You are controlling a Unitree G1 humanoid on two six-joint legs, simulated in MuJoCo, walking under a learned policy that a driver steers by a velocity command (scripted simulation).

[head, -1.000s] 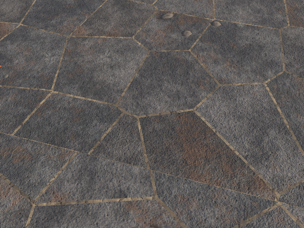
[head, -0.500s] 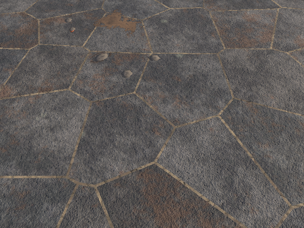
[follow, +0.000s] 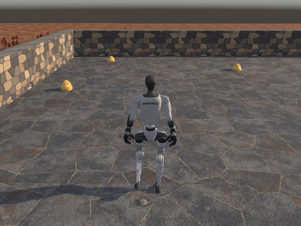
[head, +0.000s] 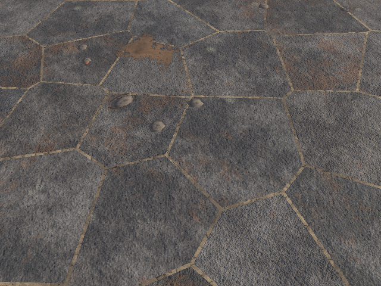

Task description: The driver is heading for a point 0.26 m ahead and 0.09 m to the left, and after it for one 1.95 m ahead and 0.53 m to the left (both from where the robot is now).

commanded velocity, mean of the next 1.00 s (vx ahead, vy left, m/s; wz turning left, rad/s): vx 0.15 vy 0.00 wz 0.40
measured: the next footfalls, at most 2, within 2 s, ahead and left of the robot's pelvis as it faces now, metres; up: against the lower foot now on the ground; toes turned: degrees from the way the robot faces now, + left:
left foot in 0.34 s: +0.36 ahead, +0.14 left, -0.11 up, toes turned +12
right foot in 0.78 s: +0.41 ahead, -0.08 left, -0.11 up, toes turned +28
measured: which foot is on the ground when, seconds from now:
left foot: up 0.00-0.32, down 0.34-0.78, up 0.80-1.00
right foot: down 0.00-0.36, up 0.38-0.76, down 0.78-1.00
